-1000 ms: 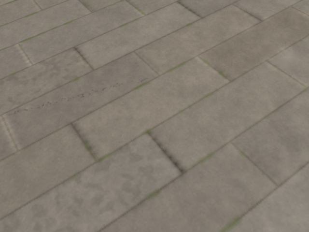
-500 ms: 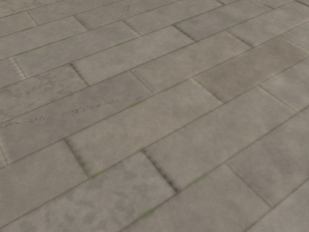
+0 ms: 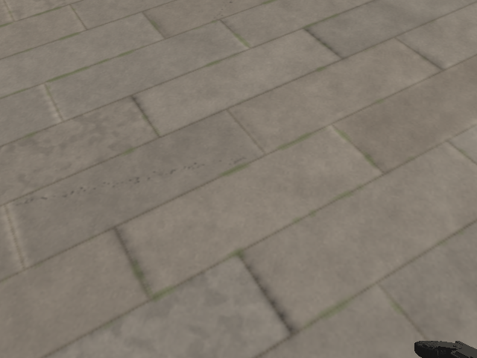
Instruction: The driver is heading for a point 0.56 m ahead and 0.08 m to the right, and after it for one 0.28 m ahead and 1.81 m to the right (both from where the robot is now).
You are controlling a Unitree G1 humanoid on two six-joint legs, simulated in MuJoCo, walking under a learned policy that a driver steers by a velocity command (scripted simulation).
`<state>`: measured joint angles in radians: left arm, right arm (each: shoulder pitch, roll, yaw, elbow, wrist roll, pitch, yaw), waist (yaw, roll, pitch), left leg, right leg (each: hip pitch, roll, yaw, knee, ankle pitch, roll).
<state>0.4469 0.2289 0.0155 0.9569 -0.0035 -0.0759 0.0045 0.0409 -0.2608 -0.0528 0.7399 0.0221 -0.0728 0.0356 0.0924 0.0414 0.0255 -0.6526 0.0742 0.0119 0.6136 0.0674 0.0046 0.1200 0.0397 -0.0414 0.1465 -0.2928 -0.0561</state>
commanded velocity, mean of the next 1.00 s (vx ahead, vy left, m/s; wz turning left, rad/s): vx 0.23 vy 0.00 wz -0.05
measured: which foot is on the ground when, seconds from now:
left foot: up 0.00-0.12, down 0.14-1.00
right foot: down 0.00-0.14, up 0.16-0.54, down 0.56-1.00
